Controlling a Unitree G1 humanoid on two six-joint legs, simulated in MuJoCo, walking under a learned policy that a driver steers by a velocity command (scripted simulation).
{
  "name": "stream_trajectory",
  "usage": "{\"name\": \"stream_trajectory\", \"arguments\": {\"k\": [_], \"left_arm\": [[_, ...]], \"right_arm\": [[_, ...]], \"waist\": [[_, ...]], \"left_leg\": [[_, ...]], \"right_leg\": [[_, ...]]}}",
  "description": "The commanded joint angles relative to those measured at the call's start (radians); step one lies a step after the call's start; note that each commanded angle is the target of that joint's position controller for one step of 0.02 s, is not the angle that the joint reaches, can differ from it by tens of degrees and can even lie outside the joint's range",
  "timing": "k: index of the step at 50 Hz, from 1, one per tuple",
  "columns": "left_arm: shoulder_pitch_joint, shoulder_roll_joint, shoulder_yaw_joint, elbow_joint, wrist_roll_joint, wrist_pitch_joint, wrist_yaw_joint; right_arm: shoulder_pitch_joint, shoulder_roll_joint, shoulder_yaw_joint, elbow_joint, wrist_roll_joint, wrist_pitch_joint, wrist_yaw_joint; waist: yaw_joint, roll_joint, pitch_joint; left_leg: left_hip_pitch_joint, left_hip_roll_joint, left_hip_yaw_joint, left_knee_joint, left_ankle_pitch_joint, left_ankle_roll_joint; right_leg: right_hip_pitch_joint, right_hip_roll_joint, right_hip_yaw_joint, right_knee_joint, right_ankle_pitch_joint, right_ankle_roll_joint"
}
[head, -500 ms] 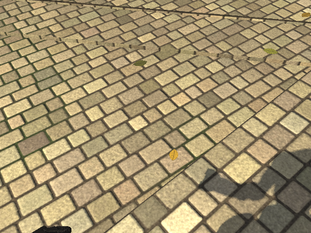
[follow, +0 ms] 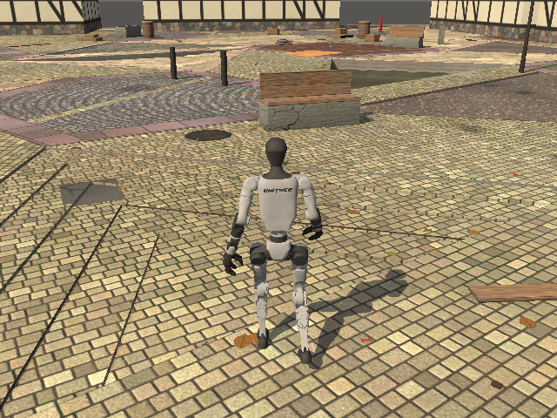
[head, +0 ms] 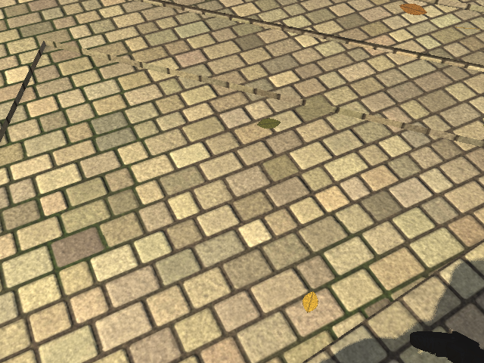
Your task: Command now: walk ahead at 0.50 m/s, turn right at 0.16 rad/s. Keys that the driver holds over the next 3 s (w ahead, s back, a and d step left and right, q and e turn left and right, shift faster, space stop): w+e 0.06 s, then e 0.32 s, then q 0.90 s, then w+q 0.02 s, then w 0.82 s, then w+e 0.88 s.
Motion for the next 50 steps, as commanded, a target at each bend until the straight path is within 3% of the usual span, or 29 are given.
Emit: {"name": "stream_trajectory", "arguments": {"k": [1,2,4,6,8,13,17,20,21,22,23,24,25,26,27,28,29,31,34,35,38,41,44,45,46,47,48,49,50], "left_arm": [[-0.074,0.143,0.036,-0.108,-0.019,-0.031,0.001],[-0.089,0.131,0.039,-0.113,-0.006,-0.023,0.007],[-0.043,0.1,0.043,-0.102,-0.01,0.004,0.013],[-0.027,0.073,0.046,-0.095,-0.005,0.029,0.025],[-0.065,0.067,0.048,-0.121,0.007,0.046,0.034],[-0.205,0.022,0.032,-0.193,0.021,0.054,0.008],[-0.308,0.044,0.038,-0.262,0.019,0.067,-0.022],[-0.317,0.058,0.046,-0.304,0.024,0.073,-0.037],[-0.257,0.063,0.053,-0.293,0.026,0.068,-0.036],[-0.164,0.098,0.07,-0.256,0.031,0.067,-0.024],[-0.073,0.193,0.086,-0.256,0.046,0.066,0.002],[-0.141,0.162,0.046,-0.274,0.065,0.054,0.012],[-0.133,0.049,0.018,-0.244,0.046,0.054,0.001],[-0.191,0.047,0.019,-0.232,0.038,0.05,-0.011],[-0.248,0.043,0.018,-0.224,0.036,0.047,-0.016],[-0.295,0.037,0.015,-0.219,0.044,0.048,-0.006],[-0.338,0.045,0.015,-0.213,0.053,0.047,0.003],[-0.379,0.067,0.025,-0.219,0.055,0.046,0.022],[-0.385,0.086,0.034,-0.233,0.061,0.055,0.042],[-0.365,0.066,0.033,-0.205,0.041,0.066,0.051],[-0.333,0.076,0.042,-0.187,0.034,0.085,0.066],[-0.362,0.099,0.054,-0.184,0.028,0.093,0.068],[-0.4,0.116,0.062,-0.174,-0.001,0.104,0.069],[-0.402,0.11,0.064,-0.163,-0.013,0.109,0.069],[-0.354,0.078,0.065,-0.142,-0.013,0.11,0.064],[-0.373,0.043,0.054,-0.186,0.027,0.101,0.057],[-0.519,0.074,0.064,-0.231,0.027,0.084,0.061],[-0.518,0.111,0.076,-0.227,0.013,0.08,0.062],[-0.458,0.131,0.087,-0.196,0.02,0.085,0.067]], "right_arm": [[0.267,-0.145,-0.052,0.018,-0.009,0.0,-0.006],[0.21,-0.115,-0.043,0.019,-0.016,-0.006,-0.003],[0.146,-0.079,-0.039,0.029,-0.028,-0.025,-0.002],[0.131,-0.085,-0.044,0.051,-0.026,-0.039,-0.007],[0.124,-0.104,-0.051,0.068,-0.028,-0.038,-0.02],[0.107,-0.148,-0.058,0.105,-0.012,0.008,-0.06],[0.131,-0.19,-0.072,0.13,0.008,0.047,-0.069],[0.12,-0.213,-0.08,0.134,0.033,0.069,-0.074],[0.104,-0.209,-0.076,0.135,0.038,0.072,-0.075],[0.105,-0.186,-0.067,0.136,0.038,0.068,-0.064],[0.121,-0.137,-0.043,0.117,0.001,0.054,-0.053],[0.208,-0.038,-0.005,0.111,-0.028,0.047,-0.032],[0.219,-0.107,-0.021,0.164,0.002,0.059,-0.021],[0.187,-0.135,-0.028,0.157,0.035,0.076,-0.026],[0.148,-0.137,-0.031,0.167,0.028,0.093,-0.046],[0.137,-0.132,-0.033,0.177,0.003,0.117,-0.064],[0.17,-0.125,-0.034,0.191,-0.003,0.137,-0.072],[0.174,-0.136,-0.039,0.182,-0.007,0.147,-0.087],[0.174,-0.138,-0.044,0.177,0.001,0.143,-0.089],[0.132,-0.129,-0.039,0.138,0.001,0.148,-0.09],[0.09,-0.111,-0.033,0.1,0.005,0.156,-0.088],[0.133,-0.114,-0.036,0.093,0.005,0.157,-0.071],[0.225,-0.111,-0.042,0.107,0.004,0.155,-0.05],[0.266,-0.117,-0.047,0.119,-0.002,0.153,-0.045],[0.275,-0.166,-0.062,0.112,-0.01,0.149,-0.048],[0.248,-0.277,-0.082,0.065,-0.007,0.143,-0.065],[0.259,-0.288,-0.077,0.047,-0.054,0.116,-0.058],[0.192,-0.277,-0.072,0.032,-0.066,0.094,-0.057],[0.127,-0.262,-0.07,0.015,-0.035,0.086,-0.063]], "waist": [[-0.146,0.098,-0.126],[-0.112,0.095,-0.07],[-0.058,0.116,-0.036],[-0.033,0.101,-0.029],[-0.027,0.075,-0.023],[-0.066,0.081,-0.008],[-0.107,0.078,-0.004],[-0.087,0.092,-0.029],[-0.047,0.08,-0.061],[-0.004,0.031,-0.115],[0.017,-0.113,-0.241],[-0.076,-0.203,-0.366],[-0.037,-0.07,-0.407],[-0.056,-0.098,-0.274],[-0.062,-0.046,-0.191],[-0.073,-0.035,-0.151],[-0.108,-0.071,-0.129],[-0.112,-0.101,-0.123],[-0.094,-0.078,-0.165],[-0.08,-0.118,-0.116],[-0.05,-0.101,-0.081],[-0.066,-0.118,-0.101],[-0.118,-0.119,-0.121],[-0.138,-0.094,-0.106],[-0.12,0.055,-0.058],[-0.079,0.32,-0.009],[-0.149,0.229,-0.033],[-0.1,0.117,-0.02],[-0.064,0.064,-0.012]], "left_leg": [[0.548,0.343,-0.477,-0.291,-0.096,0.188],[0.442,0.301,-0.385,-0.323,0.001,0.172],[0.322,0.258,-0.254,-0.373,0.173,0.152],[0.292,0.258,-0.146,-0.367,0.482,0.152],[0.295,0.265,-0.068,-0.363,0.638,0.153],[0.321,0.232,0.092,-0.349,0.641,0.125],[0.423,0.278,0.107,-0.283,0.576,0.132],[0.461,0.303,0.094,-0.16,0.676,0.115],[0.455,0.277,0.101,-0.061,0.709,0.096],[0.419,0.214,0.122,0.107,0.662,0.06],[0.199,0.135,0.142,0.4,0.238,-0.007],[-0.017,0.014,-0.008,0.618,-0.558,-0.066],[0.022,0.059,-0.152,0.596,-0.541,-0.088],[-0.031,0.077,-0.114,0.564,-0.532,-0.092],[-0.038,0.09,-0.112,0.504,-0.49,-0.097],[0.038,0.076,-0.108,0.464,-0.398,-0.116],[0.12,0.062,-0.091,0.433,-0.334,-0.134],[0.138,0.042,-0.062,0.398,-0.276,-0.145],[0.156,0.018,-0.022,0.518,-0.191,-0.153],[0.06,0.045,-0.049,0.464,-0.288,-0.144],[0.026,0.055,-0.041,0.359,-0.314,-0.119],[0.104,0.041,0.004,0.271,-0.284,-0.093],[0.225,0.022,0.046,0.07,-0.17,-0.031],[0.284,0.013,0.035,-0.058,-0.092,0.008],[0.34,0.105,-0.167,-0.219,0.006,0.073],[0.428,0.356,-0.559,-0.245,0.391,0.206],[0.325,0.41,-0.644,-0.312,0.365,0.327],[0.326,0.36,-0.532,-0.308,0.324,0.296],[0.32,0.302,-0.438,-0.287,0.305,0.23]], "right_leg": [[-0.543,-0.058,0.063,0.334,0.096,-0.014],[-0.508,-0.082,0.066,0.284,0.157,-0.006],[-0.406,-0.108,0.076,0.223,0.222,0.009],[-0.382,-0.092,0.075,0.198,0.234,0.024],[-0.411,-0.083,0.078,0.147,0.3,0.035],[-0.364,-0.09,-0.016,-0.151,0.515,0.035],[-0.358,-0.077,-0.067,-0.289,0.448,0.016],[-0.281,-0.04,-0.1,-0.349,0.316,-0.026],[-0.184,-0.008,-0.111,-0.435,0.345,-0.05],[-0.026,0.028,-0.114,-0.545,0.515,-0.083],[0.276,-0.17,0.113,-0.496,1.084,-0.18],[0.427,-0.424,0.385,-0.478,1.401,-0.394],[0.326,-0.393,0.3,-0.523,1.165,-0.401],[0.235,-0.351,0.235,-0.572,0.896,-0.361],[0.148,-0.298,0.19,-0.616,0.681,-0.296],[0.035,-0.268,0.134,-0.657,0.591,-0.267],[-0.056,-0.24,0.075,-0.682,0.573,-0.252],[-0.059,-0.239,0.032,-0.684,0.573,-0.249],[-0.034,-0.26,-0.019,-0.667,0.612,-0.288],[0.017,-0.297,0.02,-0.678,0.567,-0.282],[0.064,-0.318,0.037,-0.68,0.446,-0.265],[0.053,-0.322,0.019,-0.678,0.419,-0.255],[0.021,-0.314,-0.032,-0.617,0.415,-0.198],[-0.026,-0.29,-0.071,-0.546,0.37,-0.145],[-0.157,-0.208,-0.163,-0.35,0.237,-0.046],[-0.462,-0.042,-0.2,-0.071,-0.119,0.056],[-0.513,0.02,-0.026,0.105,-0.176,0.056],[-0.531,0.001,0.023,0.203,-0.067,0.046],[-0.527,-0.013,0.029,0.232,0.035,0.046]]}}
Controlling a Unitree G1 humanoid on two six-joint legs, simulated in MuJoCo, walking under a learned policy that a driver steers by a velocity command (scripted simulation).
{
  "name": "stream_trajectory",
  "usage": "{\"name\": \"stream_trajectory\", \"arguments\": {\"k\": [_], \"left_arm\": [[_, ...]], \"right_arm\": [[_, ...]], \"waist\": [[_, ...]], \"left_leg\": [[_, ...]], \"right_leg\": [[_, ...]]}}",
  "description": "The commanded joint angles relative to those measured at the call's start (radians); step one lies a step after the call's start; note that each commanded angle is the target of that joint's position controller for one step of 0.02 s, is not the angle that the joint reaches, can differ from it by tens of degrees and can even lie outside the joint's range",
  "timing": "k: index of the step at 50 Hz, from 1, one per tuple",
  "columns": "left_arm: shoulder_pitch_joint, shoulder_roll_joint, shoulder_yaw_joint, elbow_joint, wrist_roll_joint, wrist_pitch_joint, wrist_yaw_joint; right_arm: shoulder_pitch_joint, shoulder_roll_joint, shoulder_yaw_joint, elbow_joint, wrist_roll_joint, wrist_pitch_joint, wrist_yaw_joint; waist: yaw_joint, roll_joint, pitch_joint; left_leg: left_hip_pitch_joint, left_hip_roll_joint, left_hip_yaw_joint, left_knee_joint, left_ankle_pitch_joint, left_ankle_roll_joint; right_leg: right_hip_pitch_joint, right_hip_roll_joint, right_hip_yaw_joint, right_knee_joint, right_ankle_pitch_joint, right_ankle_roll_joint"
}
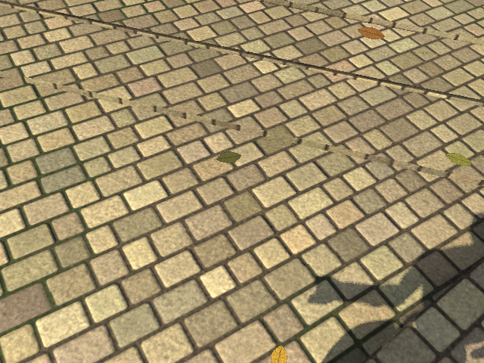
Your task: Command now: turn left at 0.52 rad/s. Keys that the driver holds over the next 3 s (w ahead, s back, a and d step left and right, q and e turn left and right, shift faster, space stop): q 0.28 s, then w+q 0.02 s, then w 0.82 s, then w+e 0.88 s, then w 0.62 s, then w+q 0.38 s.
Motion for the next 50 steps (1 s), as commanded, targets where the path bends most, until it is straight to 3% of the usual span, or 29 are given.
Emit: {"name": "stream_trajectory", "arguments": {"k": [1,2,4,8,9,13,14,16,18,20,21,24,25,26,27,28,29,31,32,34,35,36,37,38,40,41,44,47,50], "left_arm": [[-0.052,0.125,0.041,-0.068,0.017,-0.015,0.012],[-0.033,0.118,0.04,-0.068,0.021,-0.012,0.013],[-0.016,0.1,0.034,-0.072,0.005,-0.009,0.011],[-0.036,0.086,0.021,-0.096,0.003,-0.015,0.015],[-0.029,0.094,0.024,-0.097,0.003,-0.017,0.011],[-0.038,0.096,0.02,-0.106,0.002,-0.034,-0.004],[-0.041,0.098,0.02,-0.108,0.001,-0.039,-0.009],[-0.044,0.096,0.015,-0.119,0.001,-0.055,-0.032],[-0.059,0.093,0.011,-0.129,-0.005,-0.073,-0.055],[-0.048,0.095,0.007,-0.133,-0.007,-0.095,-0.074],[-0.031,0.098,0.007,-0.134,-0.013,-0.105,-0.085],[0.073,0.077,0.004,-0.108,-0.002,-0.131,-0.1],[0.133,0.083,0.008,-0.091,0.003,-0.134,-0.096],[0.245,0.111,0.013,-0.067,0.009,-0.136,-0.093],[0.332,0.19,0.028,-0.045,0.014,-0.131,-0.09],[0.362,0.242,0.048,-0.026,0.01,-0.133,-0.095],[0.312,0.187,0.033,-0.042,-0.002,-0.138,-0.089],[0.25,0.114,0.007,-0.06,-0.017,-0.136,-0.076],[0.251,0.11,0.002,-0.057,-0.016,-0.133,-0.069],[0.274,0.112,-0.001,-0.055,0.01,-0.138,-0.061],[0.3,0.115,0.0,-0.044,0.021,-0.144,-0.058],[0.317,0.107,-0.004,-0.039,0.016,-0.147,-0.058],[0.356,0.127,-0.002,-0.032,0.007,-0.157,-0.056],[0.43,0.113,-0.003,0.001,-0.008,-0.165,-0.044],[0.485,0.123,-0.003,0.019,-0.001,-0.161,-0.028],[0.486,0.137,-0.001,0.022,0.0,-0.157,-0.012],[0.506,0.114,-0.021,0.026,0.0,-0.139,0.008],[0.538,0.108,-0.029,0.038,-0.016,-0.128,0.012],[0.57,0.097,-0.029,0.05,-0.023,-0.096,0.019]], "right_arm": [[-0.094,-0.191,-0.041,-0.121,0.029,-0.041,-0.016],[-0.1,-0.168,-0.031,-0.131,0.045,-0.037,-0.023],[-0.063,-0.145,-0.02,-0.142,0.044,-0.033,-0.027],[0.005,-0.161,-0.025,-0.153,0.047,-0.023,-0.031],[0.011,-0.169,-0.027,-0.154,0.039,-0.016,-0.031],[0.001,-0.196,-0.039,-0.175,0.038,-0.002,-0.036],[-0.004,-0.201,-0.041,-0.178,0.039,0.0,-0.038],[0.001,-0.205,-0.042,-0.181,0.041,0.004,-0.039],[-0.007,-0.201,-0.039,-0.18,0.033,0.005,-0.036],[-0.02,-0.193,-0.033,-0.179,0.03,0.003,-0.028],[-0.022,-0.191,-0.03,-0.179,0.035,0.002,-0.024],[-0.054,-0.168,-0.015,-0.177,0.045,-0.005,-0.015],[-0.049,-0.145,-0.007,-0.176,0.042,-0.011,-0.011],[-0.061,-0.097,0.007,-0.184,0.036,-0.017,-0.008],[-0.018,-0.071,0.011,-0.198,0.036,-0.029,-0.007],[-0.075,-0.146,-0.013,-0.229,0.054,-0.048,-0.018],[-0.092,-0.199,-0.031,-0.216,0.063,-0.06,-0.023],[-0.045,-0.17,-0.032,-0.179,0.053,-0.074,-0.012],[-0.047,-0.154,-0.031,-0.171,0.044,-0.084,-0.002],[-0.057,-0.107,-0.021,-0.149,0.028,-0.101,0.01],[-0.058,-0.105,-0.025,-0.139,0.026,-0.11,0.018],[-0.061,-0.109,-0.026,-0.136,0.027,-0.114,0.024],[-0.105,-0.134,-0.04,-0.14,0.042,-0.114,0.023],[-0.18,-0.148,-0.048,-0.162,0.054,-0.122,0.029],[-0.22,-0.123,-0.044,-0.163,0.047,-0.132,0.046],[-0.271,-0.11,-0.037,-0.171,0.034,-0.14,0.053],[-0.279,-0.058,-0.022,-0.158,0.012,-0.151,0.086],[-0.343,-0.048,-0.015,-0.178,0.02,-0.154,0.118],[-0.406,-0.031,-0.001,-0.192,0.031,-0.157,0.139]], "waist": [[0.044,0.097,-0.05],[0.049,0.116,-0.061],[0.048,0.135,-0.09],[0.013,0.159,-0.087],[0.008,0.176,-0.087],[-0.01,0.195,-0.081],[-0.014,0.198,-0.079],[-0.028,0.187,-0.1],[-0.042,0.222,-0.084],[-0.042,0.232,-0.074],[-0.035,0.228,-0.073],[0.036,0.192,-0.073],[0.063,0.166,-0.088],[0.101,0.069,-0.105],[0.08,-0.106,-0.109],[0.096,-0.17,0.009],[0.084,-0.099,0.084],[0.047,-0.099,0.066],[0.049,-0.102,0.058],[0.06,-0.082,0.015],[0.062,-0.073,-0.001],[0.061,-0.057,-0.007],[0.07,-0.077,0.008],[0.091,-0.094,0.024],[0.102,-0.072,0.045],[0.109,-0.085,0.058],[0.115,-0.041,0.03],[0.132,-0.029,0.064],[0.168,-0.03,0.096]], "left_leg": [[0.129,0.284,-0.361,-0.285,0.49,0.167],[0.129,0.257,-0.334,-0.276,0.526,0.145],[0.167,0.231,-0.318,-0.266,0.568,0.137],[0.258,0.215,-0.344,-0.259,0.583,0.142],[0.27,0.212,-0.353,-0.256,0.572,0.143],[0.258,0.201,-0.407,-0.253,0.469,0.146],[0.245,0.197,-0.423,-0.25,0.448,0.148],[0.227,0.184,-0.462,-0.284,0.185,0.16],[0.19,0.177,-0.499,-0.32,-0.017,0.171],[0.145,0.174,-0.515,-0.33,-0.067,0.174],[0.12,0.174,-0.524,-0.328,-0.069,0.177],[0.011,0.141,-0.526,-0.291,-0.116,0.141],[-0.059,0.113,-0.502,-0.246,-0.135,0.109],[-0.174,0.051,-0.425,-0.067,-0.179,0.058],[-0.349,-0.093,-0.244,0.194,-0.236,-0.011],[-0.558,-0.088,-0.202,0.333,-0.275,-0.036],[-0.603,-0.026,-0.222,0.414,-0.183,-0.042],[-0.564,0.024,-0.167,0.422,-0.037,-0.063],[-0.544,0.046,-0.138,0.425,0.028,-0.071],[-0.442,0.041,-0.059,0.46,0.167,-0.09],[-0.447,0.059,-0.069,0.493,0.236,-0.086],[-0.478,0.064,-0.062,0.489,0.263,-0.082],[-0.548,0.08,-0.074,0.44,0.279,-0.082],[-0.645,0.115,-0.128,0.378,0.292,-0.075],[-0.686,0.109,-0.115,0.24,0.391,-0.078],[-0.66,0.108,-0.109,0.171,0.489,-0.089],[-0.487,0.08,-0.069,0.081,0.718,-0.066],[-0.488,0.08,-0.063,0.06,0.771,-0.022],[-0.512,0.09,-0.057,-0.04,0.777,-0.021]], "right_leg": [[-0.227,-0.001,0.133,0.273,0.047,0.022],[-0.207,-0.001,0.134,0.289,0.095,0.033],[-0.19,0.012,0.131,0.323,0.158,0.043],[-0.222,0.021,0.133,0.233,0.179,0.06],[-0.215,0.02,0.136,0.188,0.17,0.061],[-0.153,0.023,0.138,0.009,0.157,0.071],[-0.13,0.026,0.139,-0.034,0.149,0.072],[-0.078,0.033,0.133,-0.142,0.154,0.062],[-0.031,0.034,0.115,-0.224,0.144,0.043],[0.048,0.036,0.101,-0.301,0.131,0.018],[0.097,0.037,0.098,-0.336,0.145,0.003],[0.32,0.039,0.062,-0.527,0.256,-0.048],[0.439,0.015,0.07,-0.544,0.253,-0.065],[0.574,-0.098,0.196,-0.582,0.171,-0.105],[0.667,-0.246,0.455,-0.656,0.021,-0.204],[0.591,-0.366,0.734,-0.763,-0.237,-0.319],[0.539,-0.35,0.693,-0.776,-0.286,-0.313],[0.51,-0.258,0.536,-0.795,-0.178,-0.269],[0.494,-0.235,0.484,-0.807,-0.105,-0.262],[0.426,-0.174,0.342,-0.818,0.113,-0.265],[0.438,-0.187,0.328,-0.786,0.225,-0.265],[0.461,-0.182,0.296,-0.758,0.325,-0.263],[0.512,-0.179,0.28,-0.762,0.35,-0.266],[0.615,-0.211,0.309,-0.733,0.333,-0.24],[0.627,-0.198,0.274,-0.717,0.364,-0.237],[0.587,-0.188,0.262,-0.693,0.361,-0.228],[0.432,-0.165,0.218,-0.598,0.314,-0.214],[0.394,-0.177,0.228,-0.499,0.282,-0.197],[0.461,-0.164,0.215,-0.38,0.299,-0.172]]}}
Over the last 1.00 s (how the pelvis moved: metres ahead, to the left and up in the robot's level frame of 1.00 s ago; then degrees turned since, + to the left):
0.17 -0.01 0.01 1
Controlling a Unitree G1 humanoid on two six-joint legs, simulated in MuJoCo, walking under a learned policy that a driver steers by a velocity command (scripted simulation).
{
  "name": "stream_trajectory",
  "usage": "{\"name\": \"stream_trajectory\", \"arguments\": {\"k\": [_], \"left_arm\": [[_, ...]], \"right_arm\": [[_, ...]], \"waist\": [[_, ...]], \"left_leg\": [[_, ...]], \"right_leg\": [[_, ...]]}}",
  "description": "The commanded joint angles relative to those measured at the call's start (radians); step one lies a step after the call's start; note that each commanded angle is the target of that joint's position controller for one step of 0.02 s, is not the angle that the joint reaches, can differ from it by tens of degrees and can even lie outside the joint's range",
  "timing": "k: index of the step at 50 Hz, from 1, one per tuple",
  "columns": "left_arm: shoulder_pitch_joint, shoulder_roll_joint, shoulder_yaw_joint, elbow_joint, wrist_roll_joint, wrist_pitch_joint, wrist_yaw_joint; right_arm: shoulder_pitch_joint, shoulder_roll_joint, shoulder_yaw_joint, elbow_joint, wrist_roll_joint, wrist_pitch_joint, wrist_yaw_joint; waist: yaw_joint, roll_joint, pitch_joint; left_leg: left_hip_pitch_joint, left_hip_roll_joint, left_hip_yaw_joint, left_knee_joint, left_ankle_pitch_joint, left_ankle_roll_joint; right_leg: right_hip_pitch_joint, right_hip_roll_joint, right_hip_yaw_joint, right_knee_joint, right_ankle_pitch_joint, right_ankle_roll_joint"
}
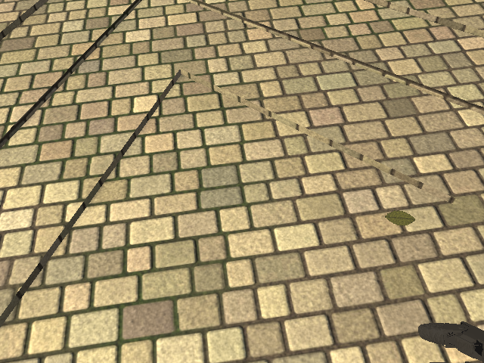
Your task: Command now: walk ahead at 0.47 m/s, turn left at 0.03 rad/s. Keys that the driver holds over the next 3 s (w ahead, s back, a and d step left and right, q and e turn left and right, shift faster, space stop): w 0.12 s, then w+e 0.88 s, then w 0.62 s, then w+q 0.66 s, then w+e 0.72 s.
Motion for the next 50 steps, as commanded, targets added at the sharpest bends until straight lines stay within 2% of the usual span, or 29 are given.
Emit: {"name": "stream_trajectory", "arguments": {"k": [1,4,5,6,7,8,9,10,11,12,13,14,15,16,18,22,24,26,28,29,30,31,32,33,34,35,38,44,50], "left_arm": [[0.044,0.126,0.03,-0.025,-0.01,0.019,0.013],[0.03,0.115,0.033,-0.016,-0.013,0.027,0.003],[0.017,0.142,0.04,-0.014,-0.004,0.026,-0.004],[-0.035,0.166,0.051,-0.002,-0.003,0.023,-0.015],[-0.057,0.138,0.048,0.008,-0.011,-0.002,-0.035],[0.133,0.009,0.022,0.02,0.0,-0.02,-0.06],[0.161,0.084,0.014,0.003,-0.048,-0.057,-0.079],[0.064,0.114,0.024,-0.025,-0.05,-0.068,-0.076],[0.013,0.085,0.017,-0.071,-0.055,-0.065,-0.06],[-0.07,0.083,0.011,-0.095,-0.054,-0.047,-0.04],[-0.135,0.07,0.013,-0.106,-0.045,-0.029,-0.021],[-0.165,0.088,0.022,-0.119,-0.025,-0.007,-0.014],[-0.197,0.05,0.024,-0.124,-0.017,0.016,-0.018],[-0.238,0.047,0.028,-0.143,-0.002,0.018,-0.021],[-0.288,0.022,0.03,-0.161,0.018,-0.003,-0.039],[-0.407,-0.002,0.02,-0.199,0.011,-0.005,-0.09],[-0.484,0.019,0.027,-0.237,0.011,0.0,-0.106],[-0.472,0.055,0.047,-0.252,0.018,0.008,-0.122],[-0.268,0.12,0.084,-0.206,0.015,0.014,-0.123],[-0.109,0.212,0.121,-0.171,0.009,0.022,-0.104],[-0.15,0.312,0.128,-0.189,-0.002,0.012,-0.099],[-0.117,0.235,0.106,-0.212,0.0,0.002,-0.1],[-0.175,0.2,0.094,-0.215,0.015,-0.011,-0.097],[-0.242,0.182,0.088,-0.23,0.012,-0.018,-0.095],[-0.3,0.161,0.082,-0.243,0.012,-0.021,-0.095],[-0.328,0.144,0.073,-0.254,0.02,-0.023,-0.09],[-0.318,0.148,0.073,-0.252,0.007,-0.027,-0.077],[-0.222,0.173,0.081,-0.21,0.003,-0.005,-0.045],[-0.183,0.166,0.082,-0.175,-0.003,0.007,-0.043]], "right_arm": [[-0.179,-0.008,0.014,-0.094,0.007,-0.02,0.022],[-0.097,-0.026,0.009,-0.037,0.017,-0.028,-0.005],[0.038,-0.064,-0.009,0.016,0.014,-0.029,-0.022],[0.269,-0.103,-0.028,0.089,0.019,-0.02,-0.038],[0.452,-0.145,-0.038,0.147,-0.008,-0.016,-0.047],[0.48,-0.185,-0.019,0.159,-0.048,-0.022,-0.046],[0.541,-0.182,-0.035,0.158,-0.03,-0.009,-0.049],[0.53,-0.169,-0.042,0.175,-0.029,0.015,-0.059],[0.476,-0.216,-0.054,0.212,-0.014,0.03,-0.064],[0.407,-0.188,-0.042,0.201,-0.012,0.031,-0.067],[0.33,-0.145,-0.026,0.196,-0.019,0.005,-0.071],[0.233,-0.092,-0.004,0.191,-0.015,-0.02,-0.064],[0.103,-0.06,0.007,0.195,-0.002,-0.028,-0.065],[0.052,-0.063,0.005,0.186,-0.011,-0.035,-0.069],[0.067,-0.056,0.009,0.208,-0.029,-0.05,-0.095],[0.181,-0.132,-0.017,0.252,0.025,-0.022,-0.124],[0.232,-0.145,-0.028,0.262,0.032,0.007,-0.128],[0.232,-0.176,-0.038,0.254,0.026,0.03,-0.132],[0.201,-0.193,-0.043,0.233,0.021,0.05,-0.139],[0.212,-0.167,-0.031,0.21,0.003,0.045,-0.142],[0.323,-0.023,0.015,0.166,-0.023,0.016,-0.115],[0.223,-0.116,0.0,0.157,0.008,-0.025,-0.09],[0.133,-0.15,-0.01,0.123,0.041,-0.045,-0.08],[0.101,-0.136,-0.006,0.116,0.027,-0.055,-0.085],[0.093,-0.135,-0.011,0.122,0.004,-0.054,-0.093],[0.107,-0.138,-0.016,0.118,0.0,-0.045,-0.096],[0.102,-0.108,-0.016,0.107,-0.013,-0.015,-0.101],[-0.104,-0.047,0.008,0.036,-0.005,-0.009,-0.098],[-0.158,-0.102,-0.009,-0.007,0.007,-0.037,-0.083]], "waist": [[0.034,-0.109,0.159],[0.006,-0.078,0.125],[-0.054,-0.082,0.06],[-0.178,-0.077,-0.029],[-0.283,0.086,-0.127],[-0.18,0.304,-0.282],[-0.238,0.364,-0.447],[-0.256,0.2,-0.445],[-0.195,0.144,-0.437],[-0.171,0.011,-0.349],[-0.149,0.007,-0.238],[-0.087,-0.034,-0.121],[-0.024,0.022,0.055],[-0.025,0.066,0.101],[-0.04,0.113,0.088],[-0.105,0.03,0.044],[-0.13,-0.007,0.063],[-0.107,0.014,0.046],[0.011,0.012,-0.053],[0.07,-0.113,-0.133],[-0.064,-0.358,-0.216],[0.01,-0.259,-0.291],[0.002,-0.202,-0.14],[-0.039,-0.076,-0.074],[-0.076,-0.026,-0.04],[-0.108,-0.047,-0.044],[-0.126,-0.049,-0.035],[-0.054,-0.106,0.012],[-0.044,-0.145,0.026]], "left_leg": [[-0.067,0.01,0.008,-0.089,0.04,-0.005],[0.13,0.039,-0.006,-0.251,0.087,-0.011],[0.266,0.036,0.007,-0.263,0.082,-0.013],[0.537,0.07,-0.006,-0.328,0.174,0.006],[0.883,0.12,0.003,-0.304,0.325,0.052],[1.34,0.247,-0.069,0.196,0.786,0.098],[1.429,0.348,-0.205,0.231,0.807,0.207],[1.353,0.337,-0.229,0.112,0.527,0.225],[1.223,0.402,-0.37,-0.036,0.126,0.289],[1.009,0.43,-0.455,-0.202,-0.289,0.325],[0.782,0.487,-0.504,-0.248,-0.278,0.322],[0.577,0.436,-0.422,-0.294,-0.301,0.261],[0.334,0.327,-0.203,-0.373,-0.298,0.18],[0.227,0.24,-0.061,-0.424,-0.319,0.139],[0.243,0.142,0.099,-0.417,-0.114,0.114],[0.581,0.202,0.137,-0.407,-0.002,0.109],[0.699,0.23,0.162,-0.369,-0.019,0.087],[0.731,0.222,0.204,-0.269,0.165,0.064],[0.663,0.175,0.247,0.031,0.299,0.03],[0.448,0.111,0.26,0.348,0.019,-0.008],[0.036,-0.115,0.145,0.715,-0.936,-0.057],[-0.093,-0.102,-0.053,0.792,-0.967,-0.03],[-0.153,-0.061,-0.048,0.758,-0.868,-0.006],[-0.105,-0.017,-0.048,0.668,-0.784,0.001],[-0.033,0.007,-0.039,0.584,-0.746,-0.005],[0.039,0.027,-0.047,0.538,-0.718,-0.014],[0.086,0.024,-0.016,0.406,-0.66,-0.067],[0.137,-0.047,0.003,0.023,-0.356,-0.112],[0.204,-0.08,-0.033,-0.136,-0.411,-0.076]], "right_leg": [[-0.054,-0.181,0.136,0.026,0.511,-0.133],[-0.044,-0.15,0.103,0.199,0.593,-0.101],[-0.03,-0.136,0.107,0.353,0.701,-0.1],[-0.131,-0.122,0.092,0.618,0.704,-0.072],[-0.358,0.015,0.025,1.026,0.317,-0.008],[-0.81,0.053,0.153,1.4,-0.278,0.008],[-0.921,0.034,0.252,1.438,-0.172,0.031],[-0.986,-0.012,0.202,1.378,-0.129,0.049],[-1.02,-0.044,0.107,1.414,-0.06,0.07],[-1.027,-0.089,0.03,1.384,0.087,0.059],[-0.975,-0.111,0.074,1.356,0.197,0.034],[-0.901,-0.143,0.104,1.181,0.272,-0.001],[-0.803,-0.16,0.118,0.917,0.332,0.01],[-0.692,-0.161,0.105,0.685,0.426,0.019],[-0.559,-0.122,0.049,0.389,0.635,0.025],[-0.595,-0.082,-0.018,0.129,0.69,-0.034],[-0.647,-0.065,-0.042,0.084,0.643,-0.075],[-0.568,-0.012,-0.102,0.084,0.544,-0.115],[-0.277,0.069,-0.141,0.043,0.515,-0.163],[0.007,-0.013,0.046,0.007,0.569,-0.214],[0.298,-0.263,0.634,-0.134,0.393,-0.409],[0.358,-0.296,0.792,-0.265,0.239,-0.417],[0.245,-0.279,0.67,-0.289,0.297,-0.364],[0.102,-0.241,0.56,-0.288,0.425,-0.331],[-0.014,-0.208,0.472,-0.294,0.58,-0.308],[-0.081,-0.183,0.42,-0.308,0.674,-0.298],[-0.162,-0.141,0.321,-0.333,0.81,-0.293],[-0.231,-0.066,0.251,-0.321,0.685,-0.217],[-0.119,-0.116,0.396,-0.214,0.603,-0.19]]}}
Over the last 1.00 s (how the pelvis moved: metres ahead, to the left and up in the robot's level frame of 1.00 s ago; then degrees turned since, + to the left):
0.23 0.04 -0.04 16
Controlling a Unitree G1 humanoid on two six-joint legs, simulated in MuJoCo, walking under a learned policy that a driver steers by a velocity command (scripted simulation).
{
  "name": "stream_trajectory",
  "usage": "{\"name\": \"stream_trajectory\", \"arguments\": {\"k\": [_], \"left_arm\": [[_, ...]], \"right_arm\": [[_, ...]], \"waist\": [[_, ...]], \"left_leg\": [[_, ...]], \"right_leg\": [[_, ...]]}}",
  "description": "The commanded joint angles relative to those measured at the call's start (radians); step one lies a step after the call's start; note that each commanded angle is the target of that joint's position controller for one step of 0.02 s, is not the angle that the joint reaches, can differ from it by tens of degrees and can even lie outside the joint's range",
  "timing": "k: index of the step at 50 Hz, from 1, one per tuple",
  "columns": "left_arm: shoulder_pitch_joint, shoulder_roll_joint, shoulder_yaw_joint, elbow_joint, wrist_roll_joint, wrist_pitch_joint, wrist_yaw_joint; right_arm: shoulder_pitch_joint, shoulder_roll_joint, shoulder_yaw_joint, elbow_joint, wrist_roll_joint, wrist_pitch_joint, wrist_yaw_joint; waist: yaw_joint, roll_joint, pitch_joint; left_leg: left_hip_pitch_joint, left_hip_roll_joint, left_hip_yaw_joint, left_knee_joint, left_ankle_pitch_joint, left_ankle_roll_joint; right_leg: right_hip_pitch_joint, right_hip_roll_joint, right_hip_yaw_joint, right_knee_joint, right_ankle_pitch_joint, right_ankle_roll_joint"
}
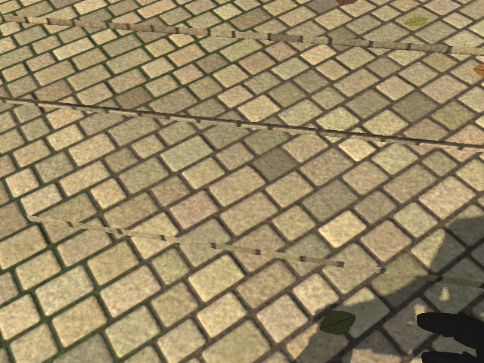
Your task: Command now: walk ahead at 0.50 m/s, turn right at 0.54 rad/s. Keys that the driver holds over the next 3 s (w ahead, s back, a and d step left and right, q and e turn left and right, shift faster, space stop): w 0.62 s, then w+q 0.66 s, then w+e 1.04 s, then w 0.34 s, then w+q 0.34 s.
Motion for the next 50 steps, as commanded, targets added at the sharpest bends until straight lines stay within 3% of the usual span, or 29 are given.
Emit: {"name": "stream_trajectory", "arguments": {"k": [1,2,3,4,5,6,7,8,9,10,11,12,15,18,22,25,27,28,29,30,31,32,33,34,35,37,42,46,50], "left_arm": [[-0.008,0.149,0.041,-0.045,0.001,-0.003,0.01],[-0.022,0.135,0.037,-0.046,0.003,-0.001,0.01],[-0.033,0.102,0.024,-0.053,0.007,-0.002,0.007],[-0.029,0.057,0.004,-0.069,0.027,-0.005,0.004],[0.133,0.013,-0.009,-0.067,-0.007,-0.011,0.004],[0.131,0.1,0.001,-0.041,-0.015,-0.015,0.008],[0.013,0.147,0.013,-0.052,-0.009,-0.017,0.007],[-0.065,0.143,0.012,-0.068,0.005,-0.019,0.008],[-0.118,0.132,0.014,-0.084,0.02,-0.027,0.005],[-0.12,0.117,0.013,-0.09,0.02,-0.031,-0.001],[-0.112,0.1,0.01,-0.089,0.017,-0.032,-0.006],[-0.109,0.081,0.005,-0.088,0.017,-0.031,-0.009],[-0.195,0.046,-0.013,-0.122,0.027,-0.034,-0.013],[-0.295,0.028,-0.025,-0.144,0.023,-0.044,-0.021],[-0.411,0.036,-0.026,-0.173,0.009,-0.052,-0.039],[-0.453,0.059,-0.019,-0.196,0.005,-0.057,-0.054],[-0.382,0.093,-0.003,-0.181,0.01,-0.06,-0.055],[-0.259,0.129,0.017,-0.143,0.016,-0.059,-0.049],[-0.092,0.179,0.036,-0.105,0.025,-0.055,-0.038],[0.026,0.279,0.059,-0.088,0.043,-0.047,-0.032],[0.055,0.219,0.044,-0.075,0.026,-0.04,-0.035],[-0.01,0.168,0.024,-0.076,0.022,-0.04,-0.034],[-0.078,0.14,0.015,-0.082,0.022,-0.041,-0.034],[-0.131,0.109,0.005,-0.077,0.026,-0.045,-0.039],[-0.166,0.088,0.0,-0.075,0.032,-0.054,-0.042],[-0.193,0.088,0.004,-0.058,0.036,-0.073,-0.045],[-0.166,0.114,0.014,-0.002,0.046,-0.088,-0.027],[-0.124,0.133,0.016,0.031,0.043,-0.071,-0.014],[-0.047,0.164,0.025,0.075,0.026,-0.034,-0.006]], "right_arm": [[-0.048,-0.126,-0.04,-0.082,0.007,-0.034,0.004],[0.025,-0.135,-0.047,-0.061,0.003,-0.041,0.002],[0.135,-0.16,-0.061,-0.036,-0.01,-0.046,-0.003],[0.3,-0.21,-0.074,-0.02,-0.022,-0.045,-0.009],[0.393,-0.269,-0.094,0.028,-0.022,-0.031,0.001],[0.37,-0.181,-0.074,0.018,0.009,-0.03,0.009],[0.323,-0.125,-0.06,0.008,0.011,-0.026,0.006],[0.273,-0.114,-0.052,-0.001,-0.001,-0.02,0.006],[0.254,-0.101,-0.046,0.005,-0.006,-0.017,0.005],[0.25,-0.088,-0.038,0.01,-0.015,-0.019,0.003],[0.254,-0.077,-0.034,0.017,-0.013,-0.021,0.004],[0.266,-0.076,-0.033,0.027,-0.006,-0.022,0.004],[0.303,-0.127,-0.043,0.054,0.01,-0.019,-0.003],[0.332,-0.152,-0.045,0.072,0.015,-0.008,-0.009],[0.41,-0.167,-0.04,0.107,0.022,0.006,-0.009],[0.437,-0.18,-0.042,0.128,0.025,0.022,-0.014],[0.418,-0.202,-0.047,0.127,0.023,0.031,-0.02],[0.41,-0.198,-0.044,0.124,0.022,0.035,-0.023],[0.396,-0.174,-0.031,0.102,0.008,0.033,-0.025],[0.487,-0.07,0.004,0.071,-0.003,0.016,-0.022],[0.487,-0.091,0.003,0.084,0.004,-0.003,-0.016],[0.41,-0.168,-0.022,0.066,0.034,-0.008,-0.01],[0.348,-0.164,-0.021,0.053,0.042,-0.007,-0.01],[0.318,-0.148,-0.022,0.049,0.031,0.0,-0.012],[0.329,-0.136,-0.027,0.056,0.024,0.015,-0.015],[0.373,-0.093,-0.022,0.074,0.024,0.042,-0.018],[0.274,-0.083,-0.03,0.037,0.017,0.052,-0.018],[0.17,-0.053,-0.017,0.005,0.014,0.054,0.004],[0.02,-0.033,-0.001,-0.082,0.014,0.054,0.029]], "waist": [[-0.044,-0.171,-0.031],[-0.08,-0.183,-0.055],[-0.128,-0.171,-0.135],[-0.191,-0.07,-0.278],[-0.127,0.273,-0.358],[-0.142,0.183,-0.277],[-0.164,0.085,-0.148],[-0.151,0.004,-0.074],[-0.139,-0.015,-0.024],[-0.114,0.01,-0.027],[-0.104,0.037,-0.033],[-0.1,0.049,-0.04],[-0.117,0.037,-0.018],[-0.147,0.033,-0.008],[-0.186,0.039,0.013],[-0.174,0.048,0.027],[-0.112,0.059,-0.017],[-0.047,0.045,-0.093],[0.025,0.012,-0.215],[0.021,-0.211,-0.375],[0.026,-0.282,-0.439],[0.018,-0.203,-0.27],[-0.008,-0.148,-0.162],[-0.038,-0.106,-0.09],[-0.072,-0.126,-0.059],[-0.106,-0.144,-0.044],[-0.097,-0.099,0.006],[-0.05,-0.084,0.034],[0.003,-0.067,0.09]], "left_leg": [[0.12,-0.021,0.022,-0.043,-0.063,0.032],[0.211,-0.026,0.048,-0.082,-0.052,0.056],[0.393,0.011,0.032,-0.094,-0.042,0.096],[0.661,0.173,-0.143,-0.069,-0.081,0.167],[0.94,0.362,-0.605,-0.159,-0.288,0.336],[0.901,0.378,-0.7,-0.22,-0.489,0.323],[0.78,0.337,-0.553,-0.233,-0.476,0.286],[0.655,0.298,-0.433,-0.25,-0.359,0.265],[0.568,0.266,-0.357,-0.272,-0.233,0.266],[0.525,0.235,-0.292,-0.287,-0.141,0.257],[0.508,0.212,-0.247,-0.301,-0.075,0.257],[0.503,0.202,-0.211,-0.311,-0.022,0.264],[0.488,0.207,-0.139,-0.354,0.086,0.285],[0.476,0.172,-0.05,-0.366,0.124,0.255],[0.494,0.181,-0.018,-0.353,0.099,0.234],[0.58,0.228,-0.034,-0.309,0.138,0.214],[0.603,0.226,-0.011,-0.208,0.346,0.19],[0.574,0.188,0.026,-0.067,0.47,0.169],[0.427,0.146,0.058,0.151,0.368,0.138],[0.028,0.002,0.129,0.545,-0.074,0.063],[-0.112,-0.035,0.012,0.698,-0.577,0.062],[-0.191,0.022,-0.007,0.762,-0.536,0.071],[-0.182,0.066,0.02,0.73,-0.448,0.073],[-0.153,0.094,0.034,0.675,-0.387,0.067],[-0.095,0.119,0.025,0.636,-0.34,0.062],[-0.02,0.121,0.022,0.623,-0.278,0.045],[-0.12,0.107,-0.022,0.454,-0.044,0.023],[-0.136,0.097,0.039,0.315,0.061,0.031],[-0.23,0.089,0.096,0.186,-0.036,0.059]], "right_leg": [[-0.005,-0.257,0.23,-0.007,0.321,-0.097],[-0.003,-0.243,0.219,0.042,0.39,-0.083],[-0.032,-0.198,0.174,0.168,0.47,-0.054],[-0.163,-0.139,0.096,0.439,0.313,-0.017],[-0.519,0.006,-0.009,0.733,-0.198,0.058],[-0.64,-0.064,0.022,0.855,-0.231,0.063],[-0.67,-0.097,0.011,0.883,-0.139,0.067],[-0.644,-0.13,-0.031,0.865,-0.075,0.069],[-0.634,-0.156,-0.045,0.815,-0.03,0.07],[-0.592,-0.185,-0.06,0.775,0.0,0.067],[-0.57,-0.198,-0.081,0.738,0.011,0.07],[-0.567,-0.206,-0.101,0.706,0.011,0.075],[-0.601,-0.229,-0.147,0.558,0.073,0.101],[-0.559,-0.219,-0.179,0.363,0.245,0.106],[-0.481,-0.181,-0.205,0.2,0.367,0.1],[-0.473,-0.167,-0.2,0.133,0.299,0.063],[-0.338,-0.135,-0.224,0.09,0.254,0.028],[-0.16,-0.113,-0.245,0.059,0.274,-0.002],[0.112,-0.2,-0.164,0.1,0.321,-0.051],[0.508,-0.463,0.242,0.091,0.236,-0.199],[0.526,-0.53,0.497,-0.038,0.141,-0.245],[0.391,-0.499,0.369,-0.066,0.085,-0.199],[0.24,-0.457,0.23,-0.093,0.124,-0.167],[0.112,-0.415,0.14,-0.137,0.174,-0.149],[0.021,-0.384,0.071,-0.178,0.213,-0.132],[-0.082,-0.364,-0.019,-0.242,0.261,-0.133],[-0.057,-0.355,-0.188,-0.287,0.381,-0.116],[0.021,-0.366,-0.273,-0.28,0.409,-0.091],[0.175,-0.412,-0.306,-0.244,0.465,-0.074]]}}
Over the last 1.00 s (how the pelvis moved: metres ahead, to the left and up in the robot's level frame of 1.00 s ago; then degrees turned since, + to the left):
0.62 -0.01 -0.13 -26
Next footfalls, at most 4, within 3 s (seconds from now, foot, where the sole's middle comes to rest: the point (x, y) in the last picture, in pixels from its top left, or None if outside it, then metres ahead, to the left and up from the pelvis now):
0.06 left None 0.21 0.13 -0.78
0.58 right None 0.47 -0.14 -0.78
1.08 left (251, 251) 0.77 0.11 -0.74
1.56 right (315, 212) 0.92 -0.08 -0.74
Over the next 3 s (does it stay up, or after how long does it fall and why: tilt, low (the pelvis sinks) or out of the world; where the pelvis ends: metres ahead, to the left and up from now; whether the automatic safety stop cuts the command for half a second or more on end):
stays up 1.54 -0.04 0.05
